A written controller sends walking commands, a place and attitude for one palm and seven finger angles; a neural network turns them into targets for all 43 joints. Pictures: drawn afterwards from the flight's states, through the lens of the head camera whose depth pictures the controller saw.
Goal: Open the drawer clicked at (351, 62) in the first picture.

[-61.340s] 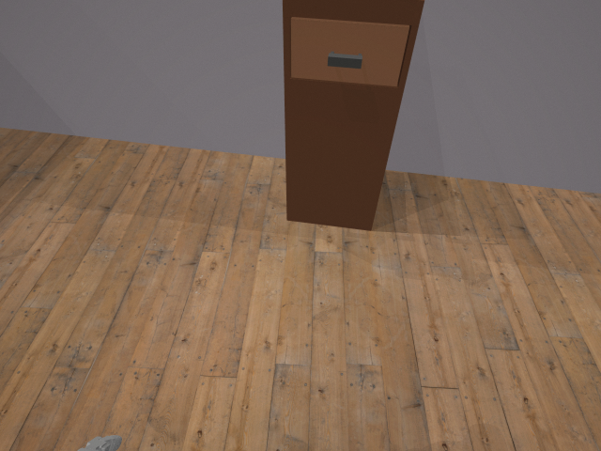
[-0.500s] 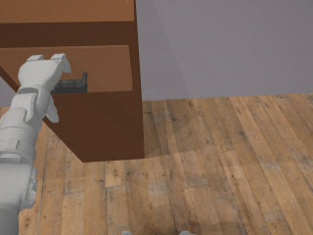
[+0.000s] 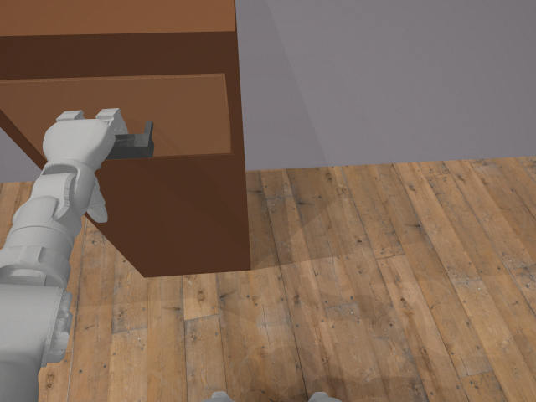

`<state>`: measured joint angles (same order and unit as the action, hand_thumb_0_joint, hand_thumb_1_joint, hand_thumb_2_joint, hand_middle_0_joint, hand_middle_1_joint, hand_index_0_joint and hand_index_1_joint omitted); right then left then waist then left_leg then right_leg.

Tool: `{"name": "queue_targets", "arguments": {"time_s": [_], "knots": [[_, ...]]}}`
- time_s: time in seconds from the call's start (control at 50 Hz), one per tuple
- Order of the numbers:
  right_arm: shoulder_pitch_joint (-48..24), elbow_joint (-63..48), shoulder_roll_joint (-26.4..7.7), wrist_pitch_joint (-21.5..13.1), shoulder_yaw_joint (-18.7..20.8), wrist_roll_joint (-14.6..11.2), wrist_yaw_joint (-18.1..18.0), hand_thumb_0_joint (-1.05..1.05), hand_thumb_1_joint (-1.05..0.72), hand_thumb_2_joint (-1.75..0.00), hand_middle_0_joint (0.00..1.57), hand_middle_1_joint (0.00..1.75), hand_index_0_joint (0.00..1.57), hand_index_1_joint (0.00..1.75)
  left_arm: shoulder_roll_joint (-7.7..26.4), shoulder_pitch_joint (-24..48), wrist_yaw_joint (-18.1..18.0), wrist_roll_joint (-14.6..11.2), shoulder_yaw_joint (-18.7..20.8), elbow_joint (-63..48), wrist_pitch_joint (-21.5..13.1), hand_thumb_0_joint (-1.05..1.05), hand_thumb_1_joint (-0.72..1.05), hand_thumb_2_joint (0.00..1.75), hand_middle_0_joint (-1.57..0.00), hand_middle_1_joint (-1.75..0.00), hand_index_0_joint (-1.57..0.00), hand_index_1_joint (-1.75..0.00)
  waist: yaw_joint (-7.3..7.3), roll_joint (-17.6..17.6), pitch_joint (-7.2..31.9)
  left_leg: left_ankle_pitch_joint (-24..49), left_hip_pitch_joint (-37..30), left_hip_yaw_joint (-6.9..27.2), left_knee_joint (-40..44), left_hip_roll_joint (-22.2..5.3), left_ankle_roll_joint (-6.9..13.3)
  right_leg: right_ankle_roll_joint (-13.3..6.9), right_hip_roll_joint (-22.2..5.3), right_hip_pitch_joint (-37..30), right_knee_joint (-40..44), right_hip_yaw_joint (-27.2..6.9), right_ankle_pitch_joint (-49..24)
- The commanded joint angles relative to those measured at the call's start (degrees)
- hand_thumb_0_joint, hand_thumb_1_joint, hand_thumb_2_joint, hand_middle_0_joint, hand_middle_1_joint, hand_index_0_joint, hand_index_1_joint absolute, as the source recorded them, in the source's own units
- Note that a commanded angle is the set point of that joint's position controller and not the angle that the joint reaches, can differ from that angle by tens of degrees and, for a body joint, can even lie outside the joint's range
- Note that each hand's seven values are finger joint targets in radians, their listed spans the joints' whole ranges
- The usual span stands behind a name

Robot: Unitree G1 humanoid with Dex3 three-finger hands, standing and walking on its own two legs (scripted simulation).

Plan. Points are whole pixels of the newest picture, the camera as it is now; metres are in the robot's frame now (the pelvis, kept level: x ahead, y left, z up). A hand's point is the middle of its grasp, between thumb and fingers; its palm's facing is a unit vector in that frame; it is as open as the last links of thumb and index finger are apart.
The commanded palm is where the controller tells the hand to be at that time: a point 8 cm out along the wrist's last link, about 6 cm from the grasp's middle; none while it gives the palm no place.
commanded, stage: lower the fingers behind the handle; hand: left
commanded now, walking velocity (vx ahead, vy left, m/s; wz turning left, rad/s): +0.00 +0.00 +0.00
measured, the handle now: (121, 136) +0.53 +0.24 +0.05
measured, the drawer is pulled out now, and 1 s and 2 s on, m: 0.00 0.00 0.01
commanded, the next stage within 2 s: close the thumb around the handle in 0.72 s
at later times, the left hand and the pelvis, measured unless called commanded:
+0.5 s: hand (104, 170) +0.47 +0.26 +0.03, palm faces -0.08 -0.02 -1.00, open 13.9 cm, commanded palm +0.46 +0.25 +0.08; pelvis +0.00 +0.00 -0.01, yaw +0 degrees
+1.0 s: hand (104, 169) +0.47 +0.26 +0.03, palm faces -0.06 -0.03 -1.00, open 13.1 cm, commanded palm +0.46 +0.26 +0.08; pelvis +0.00 +0.00 -0.01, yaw +0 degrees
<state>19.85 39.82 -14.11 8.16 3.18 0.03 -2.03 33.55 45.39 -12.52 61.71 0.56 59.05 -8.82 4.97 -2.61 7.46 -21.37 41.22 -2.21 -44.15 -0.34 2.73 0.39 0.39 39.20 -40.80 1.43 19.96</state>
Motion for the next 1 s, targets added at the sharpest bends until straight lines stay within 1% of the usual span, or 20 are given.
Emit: {"name": "queue_targets", "arguments": {"time_s": [0.0, 0.06, 0.16, 0.22, 0.28, 0.4, 0.44, 0.48, 0.52, 0.56, 0.6, 0.66, 0.76, 0.8, 0.82, 0.86, 0.9, 0.92, 0.94, 0.98], "knots": [[8.8, -2.3, -10.1, -1.1, 3.9, 0.6, -0.5, 0.00, -0.90, -0.90, 0.20, 0.30, 0.20, 0.30, 11.4, 27.0, -3.6, -0.3, 2.2, -12.9, -0.9, 0.00, -0.50, 0.30, -0.30, -1.20, -0.30, -1.20, 2.31, -4.8, 23.7, 27.3, -22.2, 3.6, 1.3, -0.2, -1.2, -2.7, 3.4, -1.0, 2.0, 0.9, -15.5], [9.2, -1.8, -10.4, -1.2, 4.1, 1.0, -0.4, 0.00, -0.90, -0.90, 0.20, 0.30, 0.20, 0.30, 12.8, 27.3, -5.0, -0.4, 3.9, -13.3, -0.7, 0.00, -0.50, 0.30, -0.30, -1.20, -0.30, -1.20, 2.22, -4.4, 26.6, 28.8, -22.7, 3.8, 0.2, -0.3, -1.2, -2.5, 3.5, -1.5, 1.1, 0.9, -16.3], [9.4, -1.2, -10.4, -1.1, 3.9, 0.9, -0.1, 0.00, -0.90, -0.90, 0.20, 0.30, 0.20, 0.30, 10.7, 25.7, -5.5, -0.1, 2.4, -10.5, 1.3, 0.00, -0.50, 0.30, -0.30, -1.20, -0.30, -1.20, 2.12, -5.1, 24.8, 29.0, -20.9, 3.8, 0.0, -0.4, -1.4, -2.7, 3.6, -0.5, 0.7, 1.3, -16.1], [9.2, -1.0, -10.6, -0.9, 3.8, 0.8, -0.2, 0.00, -0.90, -0.90, 0.20, 0.30, 0.20, 0.30, 11.5, 24.8, -5.3, 0.1, 2.6, -8.7, 2.3, 0.00, -0.50, 0.30, -0.30, -1.20, -0.30, -1.20, 2.25, -3.1, 23.5, 25.9, -18.7, 3.4, 0.2, -0.3, -1.1, -2.6, 3.6, -1.2, 1.0, 1.1, -15.7], [9.2, -1.0, -10.6, -0.9, 3.6, 0.8, -0.2, 0.00, -0.90, -0.90, 0.20, 0.30, 0.20, 0.30, 11.1, 24.0, -4.8, 0.2, 2.1, -8.0, 2.5, 0.00, -0.50, 0.30, -0.30, -1.20, -0.30, -1.20, 2.19, -3.4, 22.9, 25.8, -17.9, 3.1, 0.0, -0.2, -0.9, -2.7, 3.6, -1.3, 0.9, 0.9, -16.2], [9.2, -1.4, -10.4, -1.0, 3.5, 0.7, -0.5, 0.00, -0.90, -0.90, 0.20, 0.30, 0.20, 0.30, 11.4, 23.4, -4.3, 0.0, 2.3, -9.1, 1.7, 0.00, -0.50, 0.30, -0.30, -1.20, -0.30, -1.20, 2.13, -3.1, 23.6, 24.5, -17.5, 2.8, 0.0, -0.1, -0.6, -2.6, 3.6, -2.2, 1.0, 0.6, -16.1], [9.1, -1.4, -10.5, -1.0, 3.4, 0.8, -0.6, 0.00, -0.90, -0.90, 0.20, 0.30, 0.20, 0.30, 13.0, 23.4, -4.1, 0.1, 3.5, -9.7, 1.2, 0.00, -0.50, 0.30, -0.30, -1.20, -0.30, -1.20, 1.73, -3.2, 23.9, 25.1, -17.4, 3.0, 0.0, -0.2, -0.7, -2.7, 3.6, -2.5, 0.7, 0.6, -16.3], [9.3, -1.6, -10.1, -1.2, 3.7, 0.9, -0.5, 0.00, -0.90, -0.90, 0.20, 0.30, 0.20, 0.30, 11.5, 22.9, -4.1, 0.0, 2.9, -11.2, 0.7, 0.00, -0.50, 0.30, -0.30, -1.20, -0.30, -1.20, 1.46, -4.6, 25.1, 27.3, -18.9, 3.0, -0.4, -0.3, -0.9, -2.7, 3.6, -2.1, 0.3, 0.8, -17.2], [9.0, -1.7, -10.1, -1.2, 3.8, 0.8, -0.3, 0.00, -0.90, -0.90, 0.20, 0.30, 0.20, 0.30, 10.7, 21.1, -4.1, -0.5, 2.7, -10.6, 0.6, 0.00, -0.50, 0.30, -0.30, -1.20, -0.30, -1.20, 1.54, -3.2, 24.3, 26.7, -18.6, 2.8, -0.4, -0.3, -0.7, -2.6, 3.7, -2.5, 0.7, 0.7, -17.2], [9.1, -1.6, -10.3, -1.0, 3.6, 0.8, -0.5, 0.00, -0.90, -0.90, 0.20, 0.30, 0.20, 0.30, 12.6, 21.4, -4.1, -0.6, 3.8, -10.4, 0.3, 0.00, -0.50, 0.30, -0.30, -1.20, -0.30, -1.20, 1.82, -1.6, 24.1, 25.2, -16.7, 2.5, -0.5, 0.0, -0.4, -2.4, 3.6, -3.6, 0.7, 0.2, -18.0], [8.9, -1.6, -10.4, -1.1, 3.5, 0.7, -0.6, 0.00, -0.90, -0.90, 0.20, 0.30, 0.20, 0.30, 13.4, 21.7, -4.2, -0.2, 4.1, -10.6, 0.3, 0.00, -0.50, 0.30, -0.30, -1.20, -0.30, -1.20, 1.40, -2.7, 23.1, 24.7, -15.8, 2.5, -0.2, 0.1, -0.5, -2.6, 3.5, -3.4, 0.5, 0.4, -17.6], [9.2, -1.4, -10.4, -1.1, 3.8, 0.8, -0.4, 0.00, -0.90, -0.90, 0.20, 0.30, 0.20, 0.30, 13.3, 21.1, -4.6, -0.2, 4.6, -11.1, 0.3, 0.00, -0.50, 0.30, -0.30, -1.20, -0.30, -1.20, 1.23, -3.6, 25.1, 27.9, -17.9, 2.6, -0.8, -0.1, -0.6, -2.5, 3.5, -3.1, 0.0, 0.4, -18.8], [8.9, -1.4, -10.4, -0.9, 3.7, 0.6, -0.4, 0.00, -0.90, -0.90, 0.20, 0.30, 0.20, 0.30, 12.4, 20.8, -4.7, -0.3, 3.6, -9.4, 1.0, 0.00, -0.50, 0.30, -0.30, -1.20, -0.30, -1.20, 1.87, -2.1, 23.1, 25.8, -16.2, 2.2, -0.5, 0.1, -0.5, -2.4, 3.5, -3.3, 0.5, 0.4, -18.6], [8.8, -1.5, -10.6, -0.8, 3.5, 0.6, -0.5, 0.00, -0.90, -0.90, 0.20, 0.30, 0.20, 0.30, 14.7, 21.1, -4.7, -0.1, 4.9, -9.8, 1.3, 0.00, -0.50, 0.30, -0.30, -1.20, -0.30, -1.20, 1.14, -2.7, 23.6, 25.8, -15.8, 2.2, -0.5, 0.2, -0.5, -2.5, 3.4, -3.9, 0.2, 0.3, -18.8], [8.7, -1.7, -10.5, -0.8, 3.5, 0.6, -0.5, 0.00, -0.90, -0.90, 0.20, 0.30, 0.20, 0.30, 13.4, 21.6, -4.7, -0.2, 3.9, -9.3, 1.7, 0.00, -0.44, 0.32, -0.30, -1.21, -0.30, -1.21, 1.76, -2.2, 23.0, 25.3, -15.8, 2.2, -0.3, 0.3, -0.4, -2.5, 3.4, -3.6, 0.5, 0.4, -18.4], [8.7, -1.6, -10.6, -0.7, 3.5, 0.4, -0.6, 0.00, -0.90, -0.90, 0.20, 0.30, 0.20, 0.30, 14.3, 20.7, -4.6, -0.1, 4.5, -8.6, 1.7, 0.00, -0.33, 0.37, -0.31, -1.22, -0.31, -1.22, 1.54, -1.4, 23.1, 25.3, -15.1, 2.0, -0.5, 0.3, -0.4, -2.3, 3.3, -4.3, 0.4, 0.2, -18.9], [8.6, -1.7, -10.6, -0.7, 3.3, 0.4, -0.6, 0.00, -0.90, -0.90, 0.20, 0.30, 0.20, 0.30, 14.8, 22.1, -4.6, 0.0, 4.5, -9.1, 1.8, 0.00, -0.22, 0.42, -0.32, -1.23, -0.32, -1.23, 1.56, -3.0, 22.8, 24.5, -15.1, 2.0, -0.3, 0.3, -0.4, -2.5, 3.3, -3.6, 0.4, 0.2, -18.3], [8.4, -1.8, -10.7, -0.6, 3.2, 0.4, -0.6, 0.00, -0.90, -0.90, 0.20, 0.30, 0.20, 0.30, 14.8, 21.4, -4.5, 0.2, 4.3, -7.8, 2.1, 0.00, -0.16, 0.44, -0.32, -1.24, -0.32, -1.24, 1.50, -2.1, 21.9, 23.7, -14.6, 2.1, -0.2, 0.4, -0.5, -2.5, 3.4, -3.4, 0.4, 0.4, -17.4], [8.7, -1.7, -10.7, -0.6, 3.2, 0.5, -0.7, 0.00, -0.90, -0.90, 0.20, 0.30, 0.20, 0.30, 14.1, 23.0, -4.4, 0.2, 3.7, -8.4, 1.9, 0.00, -0.11, 0.47, -0.33, -1.24, -0.33, -1.24, 2.12, -2.1, 22.4, 24.3, -15.0, 2.2, -0.3, 0.3, -0.4, -2.5, 3.4, -3.2, 0.6, 0.3, -17.8], [8.9, -1.9, -10.6, -0.7, 3.3, 0.5, -0.7, 0.00, -0.90, -0.90, 0.20, 0.30, 0.20, 0.30, 14.2, 22.4, -4.4, 0.1, 3.9, -8.4, 2.1, 0.00, 0.00, 0.52, -0.34, -1.25, -0.34, -1.25, 1.72, -3.4, 23.3, 25.0, -15.7, 2.0, -0.5, 0.3, -0.4, -2.4, 3.4, -3.1, 0.4, 0.2, -18.1]]}}
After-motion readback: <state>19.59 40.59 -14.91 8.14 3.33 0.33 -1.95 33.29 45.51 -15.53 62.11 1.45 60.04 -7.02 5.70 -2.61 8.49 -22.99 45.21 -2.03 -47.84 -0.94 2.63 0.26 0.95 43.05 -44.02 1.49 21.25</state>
